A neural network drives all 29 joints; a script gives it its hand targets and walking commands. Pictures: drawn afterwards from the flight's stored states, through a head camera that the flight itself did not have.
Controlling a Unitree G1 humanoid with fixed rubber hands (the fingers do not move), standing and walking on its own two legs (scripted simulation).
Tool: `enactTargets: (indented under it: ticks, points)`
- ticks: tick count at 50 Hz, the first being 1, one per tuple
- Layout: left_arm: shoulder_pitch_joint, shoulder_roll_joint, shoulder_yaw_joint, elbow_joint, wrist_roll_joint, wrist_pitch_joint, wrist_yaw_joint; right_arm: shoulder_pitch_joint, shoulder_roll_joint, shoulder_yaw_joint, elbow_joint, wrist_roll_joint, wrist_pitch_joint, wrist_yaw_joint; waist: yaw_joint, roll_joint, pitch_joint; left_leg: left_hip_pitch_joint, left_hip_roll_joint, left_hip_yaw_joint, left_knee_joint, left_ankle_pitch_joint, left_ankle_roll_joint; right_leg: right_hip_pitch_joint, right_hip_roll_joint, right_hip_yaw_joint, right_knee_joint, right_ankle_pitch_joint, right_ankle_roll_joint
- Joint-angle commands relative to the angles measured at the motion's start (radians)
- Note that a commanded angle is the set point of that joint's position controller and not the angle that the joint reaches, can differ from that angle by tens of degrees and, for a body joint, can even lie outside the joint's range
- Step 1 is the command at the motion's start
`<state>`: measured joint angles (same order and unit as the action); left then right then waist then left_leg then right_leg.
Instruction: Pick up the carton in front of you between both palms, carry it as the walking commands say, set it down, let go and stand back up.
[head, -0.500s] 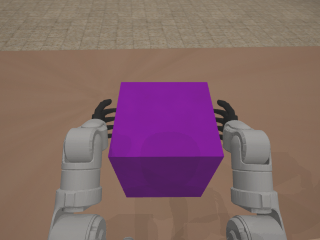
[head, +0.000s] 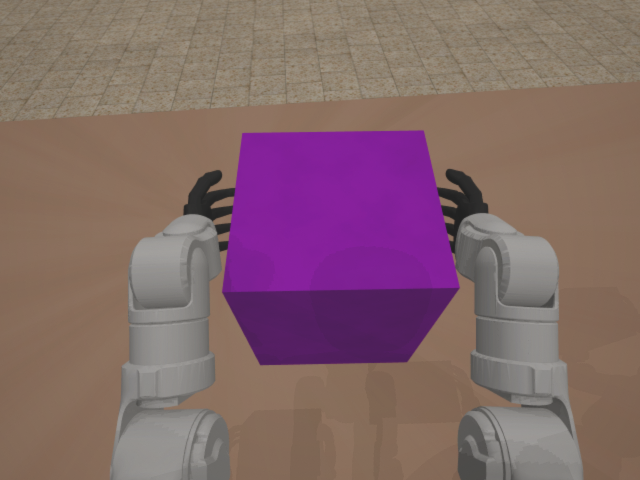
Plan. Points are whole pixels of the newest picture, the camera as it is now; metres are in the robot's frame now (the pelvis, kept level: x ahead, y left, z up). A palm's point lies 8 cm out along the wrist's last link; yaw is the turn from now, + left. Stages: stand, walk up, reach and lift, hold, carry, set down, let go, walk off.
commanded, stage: carry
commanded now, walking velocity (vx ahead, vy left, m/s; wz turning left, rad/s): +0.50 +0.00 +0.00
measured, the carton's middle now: (333, 259) +0.38 -0.01 +0.06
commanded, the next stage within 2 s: none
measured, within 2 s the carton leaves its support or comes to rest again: neither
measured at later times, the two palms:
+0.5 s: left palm (232, 135) +0.69 +0.17 +0.03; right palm (394, 133) +0.68 -0.13 +0.04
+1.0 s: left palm (259, 65) +1.00 +0.15 +0.01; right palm (383, 60) +1.00 -0.15 +0.01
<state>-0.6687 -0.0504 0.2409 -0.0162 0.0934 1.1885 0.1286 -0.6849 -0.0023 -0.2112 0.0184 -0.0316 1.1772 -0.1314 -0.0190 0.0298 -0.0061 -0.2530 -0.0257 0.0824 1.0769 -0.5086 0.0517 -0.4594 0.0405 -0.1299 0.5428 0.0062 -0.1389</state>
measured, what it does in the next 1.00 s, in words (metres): goes down: left foot 0.06 m lower, then right foot 0.05 m lower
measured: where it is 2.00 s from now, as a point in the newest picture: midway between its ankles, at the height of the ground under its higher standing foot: (320, 248)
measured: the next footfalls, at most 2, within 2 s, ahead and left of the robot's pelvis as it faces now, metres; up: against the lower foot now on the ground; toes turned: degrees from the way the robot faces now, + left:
left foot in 0.40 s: +0.42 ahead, +0.06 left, -0.06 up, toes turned +1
right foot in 0.90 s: +0.74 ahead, -0.04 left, -0.11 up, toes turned -1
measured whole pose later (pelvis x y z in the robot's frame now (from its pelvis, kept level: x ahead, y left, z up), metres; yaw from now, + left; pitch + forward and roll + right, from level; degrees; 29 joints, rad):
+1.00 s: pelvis +0.65 +0.00 -0.12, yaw +0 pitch +4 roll +0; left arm -0.62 -0.03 0.20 0.06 0.08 1.19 0.12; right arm -0.64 -0.02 -0.18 0.11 0.00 1.17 -0.12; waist 0.01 0.00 -0.06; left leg -0.41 -0.07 0.02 1.32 -0.53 0.05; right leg -0.48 0.09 -0.11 0.62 -0.05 -0.16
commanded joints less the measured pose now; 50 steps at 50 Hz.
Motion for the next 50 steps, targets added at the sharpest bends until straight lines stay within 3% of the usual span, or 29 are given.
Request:
enactTargets:
  ticks: [1, 2, 4, 6, 9, 13, 15, 17, 18, 19, 20, 21, 22, 23, 24, 25, 27, 33, 37, 40, 42, 43, 44, 45, 46, 47, 48, 49, 50]
  points:
    - [-0.572, -0.928, -0.654, -0.014, -0.411, 0.028, -0.244, -0.681, 1.047, 0.702, -0.067, 0.414, 0.04, 0.246, 0.105, -0.249, -0.56, -0.556, 0.012, -0.117, 0.338, -0.08, 0.006, 0.846, -0.39, 0.568, -0.022, 0.411, -0.187]
    - [-0.658, -0.973, -0.675, -0.067, -0.444, 0.027, -0.252, -0.715, 1.072, 0.699, -0.085, 0.414, 0.037, 0.242, 0.091, -0.133, -0.511, -0.544, 0.035, -0.123, 0.255, -0.009, 0.009, 0.757, -0.362, 0.529, -0.048, 0.347, -0.151]
    - [-0.761, -1.038, -0.718, -0.116, -0.501, 0.022, -0.262, -0.713, 1.093, 0.681, -0.094, 0.398, 0.028, 0.227, 0.074, -0.076, -0.472, -0.477, 0.06, -0.11, 0.112, 0.086, -0.004, 0.617, -0.326, 0.437, -0.066, 0.391, -0.11]
    - [-0.781, -1.068, -0.74, -0.144, -0.53, 0.011, -0.264, -0.678, 1.108, 0.674, -0.09, 0.377, 0.017, 0.214, 0.069, -0.093, -0.478, -0.447, 0.055, -0.084, 0.024, 0.121, -0.011, 0.581, -0.301, 0.377, -0.064, 0.451, -0.099]
    - [-0.757, -1.073, -0.751, -0.15, -0.538, -0.003, -0.264, -0.623, 1.102, 0.672, -0.09, 0.344, -0.001, 0.198, 0.09, -0.134, -0.487, -0.484, 0.039, -0.05, -0.121, 0.278, -0.013, 0.618, -0.251, 0.292, -0.037, 0.61, -0.085]
    - [-0.701, -1.058, -0.767, -0.131, -0.536, -0.017, -0.269, -0.588, 1.059, 0.679, -0.107, 0.309, -0.013, 0.187, 0.128, -0.119, -0.456, -0.395, -0.023, 0.034, -0.452, 0.553, -0.01, 0.618, -0.132, 0.182, 0.007, 0.579, -0.048]
    - [-0.653, -1.049, -0.769, -0.085, -0.525, -0.024, -0.272, -0.551, 1.033, 0.677, -0.085, 0.29, -0.012, 0.193, 0.138, -0.12, -0.432, -0.284, -0.042, 0.054, -0.602, 0.699, 0.009, 0.581, -0.112, 0.15, 0.061, 0.468, -0.039]
    - [-0.614, -1.046, -0.765, -0.02, -0.516, -0.033, -0.275, -0.513, 1.007, 0.66, -0.041, 0.27, -0.013, 0.204, 0.102, -0.124, -0.428, -0.118, -0.031, 0.055, -0.685, 0.81, 0.034, 0.522, -0.113, 0.13, 0.182, 0.391, -0.016]
    - [-0.611, -1.046, -0.764, 0.013, -0.514, -0.037, -0.278, -0.49, 0.995, 0.646, -0.011, 0.258, -0.014, 0.209, 0.053, -0.111, -0.445, 0.02, -0.024, 0.058, -0.732, 0.855, 0.04, 0.472, -0.106, 0.097, 0.301, 0.391, 0.01]
    - [-0.609, -1.044, -0.764, 0.047, -0.51, -0.041, -0.282, -0.473, 0.981, 0.631, 0.012, 0.248, -0.016, 0.217, -0.001, -0.08, -0.455, 0.172, 0.026, 0.037, -0.719, 0.897, 0.038, 0.368, -0.09, 0.069, 0.446, 0.279, 0.033]
    - [-0.598, -1.045, -0.755, 0.074, -0.506, -0.045, -0.285, -0.462, 0.955, 0.609, 0.036, 0.245, -0.016, 0.227, -0.006, 0.035, -0.465, 0.35, 0.182, -0.107, -0.564, 1.233, 0.023, 0.154, -0.048, 0.054, 0.629, -0.16, 0.049]
    - [-0.627, -1.056, -0.735, 0.101, -0.507, -0.036, -0.285, -0.476, 0.932, 0.574, 0.083, 0.237, -0.018, 0.234, -0.017, 0.213, -0.558, 0.662, 0.408, -0.431, -0.419, 1.523, 0.188, -0.164, 0.053, 0.122, 0.83, -0.659, 0.102]
    - [-0.607, -1.051, -0.716, 0.122, -0.492, -0.035, -0.28, -0.459, 0.948, 0.576, 0.118, 0.251, -0.024, 0.241, -0.069, 0.271, -0.659, 0.738, 0.48, -0.62, -0.488, 1.067, 0.327, -0.318, 0.041, 0.174, 1.009, -0.677, 0.107]
    - [-0.654, -1.071, -0.724, 0.081, -0.49, -0.042, -0.276, -0.473, 1.014, 0.599, 0.096, 0.285, -0.035, 0.252, -0.061, 0.16, -0.602, 0.617, 0.405, -0.618, -0.563, 0.718, 0.301, -0.348, -0.001, 0.182, 0.969, -0.603, 0.079]
    - [-0.708, -1.097, -0.723, 0.043, -0.495, -0.052, -0.269, -0.561, 1.072, 0.629, 0.025, 0.331, -0.042, 0.262, -0.045, 0.057, -0.524, 0.49, 0.35, -0.559, -0.604, 0.626, 0.249, -0.342, -0.031, 0.177, 0.878, -0.534, 0.077]
    - [-0.723, -1.11, -0.719, 0.01, -0.49, -0.061, -0.256, -0.645, 1.12, 0.67, -0.037, 0.377, -0.045, 0.267, -0.024, -0.001, -0.477, 0.383, 0.327, -0.502, -0.626, 0.67, 0.221, -0.306, -0.051, 0.172, 0.793, -0.483, 0.083]
    - [-0.679, -1.114, -0.716, -0.037, -0.465, -0.069, -0.229, -0.702, 1.168, 0.731, -0.112, 0.441, -0.051, 0.264, -0.007, 0.007, -0.464, 0.263, 0.296, -0.431, -0.653, 0.678, 0.183, -0.209, -0.074, 0.165, 0.672, -0.435, 0.095]
    - [-0.535, -1.065, -0.736, -0.079, -0.391, -0.099, -0.187, -0.591, 1.151, 0.757, -0.131, 0.458, -0.072, 0.269, -0.053, 0.077, -0.505, 0.423, 0.224, -0.263, -0.572, 1.14, 0.122, -0.318, -0.061, 0.096, 0.429, -0.194, 0.1]
    - [-0.531, -1.014, -0.758, -0.116, -0.376, -0.105, -0.183, -0.559, 1.112, 0.777, -0.147, 0.456, -0.082, 0.275, -0.092, 0.064, -0.459, 0.464, 0.136, -0.181, -0.536, 1.156, 0.082, -0.28, -0.004, 0.022, 0.15, 0.019, 0.088]
    - [-0.528, -0.95, -0.752, -0.125, -0.37, -0.085, -0.182, -0.537, 1.06, 0.776, -0.149, 0.459, -0.074, 0.268, -0.108, 0.076, -0.425, 0.43, 0.104, -0.142, -0.474, 1.067, 0.074, -0.157, 0.038, -0.008, -0.052, 0.181, 0.068]
    - [-0.491, -0.893, -0.723, -0.092, -0.354, -0.062, -0.186, -0.516, 1.023, 0.764, -0.111, 0.452, -0.059, 0.264, -0.071, 0.075, -0.415, 0.352, 0.104, -0.12, -0.366, 1.021, 0.061, 0.009, 0.042, -0.002, -0.137, 0.259, 0.039]
    - [-0.471, -0.866, -0.704, -0.072, -0.345, -0.051, -0.189, -0.514, 1.006, 0.754, -0.087, 0.447, -0.05, 0.263, -0.031, 0.071, -0.429, 0.304, 0.103, -0.091, -0.266, 1.019, 0.045, 0.127, 0.033, -0.001, -0.175, 0.278, 0.027]
    - [-0.466, -0.847, -0.685, -0.057, -0.341, -0.039, -0.193, -0.516, 0.991, 0.744, -0.058, 0.443, -0.042, 0.264, 0.023, 0.058, -0.453, 0.2, 0.095, -0.047, -0.116, 0.921, 0.025, 0.299, -0.01, 0.025, -0.202, 0.332, 0.021]
    - [-0.46, -0.821, -0.662, -0.035, -0.338, -0.028, -0.197, -0.534, 0.974, 0.73, -0.036, 0.438, -0.032, 0.263, 0.048, -0.041, -0.468, -0.006, 0.053, -0.021, 0.051, 0.541, 0.012, 0.49, -0.137, 0.137, -0.091, 0.596, 0.026]
    - [-0.473, -0.793, -0.635, 0.005, -0.325, -0.015, -0.199, -0.542, 0.981, 0.707, 0.001, 0.433, -0.015, 0.26, 0.037, -0.238, -0.522, -0.278, -0.035, -0.031, 0.2, -0.099, -0.021, 0.756, -0.345, 0.419, 0.081, 1.011, -0.05]
    - [-0.474, -0.782, -0.619, 0.045, -0.337, -0.007, -0.202, -0.567, 0.984, 0.681, 0.012, 0.437, 0.001, 0.249, 0.083, -0.324, -0.624, -0.52, -0.07, -0.112, 0.451, -0.182, -0.046, 0.92, -0.49, 0.693, 0.048, 0.659, -0.253]
    - [-0.49, -0.849, -0.638, 0.041, -0.378, -0.004, -0.212, -0.597, 0.971, 0.675, -0.013, 0.422, 0.007, 0.242, 0.101, -0.212, -0.618, -0.546, -0.008, -0.137, 0.423, -0.116, -0.009, 0.822, -0.428, 0.713, -0.022, 0.237, -0.239]
    - [-0.583, -0.907, -0.666, -0.008, -0.422, -0.004, -0.223, -0.647, 1.003, 0.67, -0.032, 0.412, 0.008, 0.236, 0.083, -0.119, -0.531, -0.542, 0.009, -0.134, 0.343, -0.044, 0.002, 0.679, -0.354, 0.648, -0.076, 0.075, -0.185]
    - [-0.665, -0.957, -0.7, -0.046, -0.457, -0.001, -0.23, -0.656, 1.023, 0.658, -0.037, 0.397, 0.007, 0.228, 0.063, -0.042, -0.474, -0.499, 0.03, -0.135, 0.246, 0.019, -0.001, 0.559, -0.326, 0.591, -0.103, 0.079, -0.15]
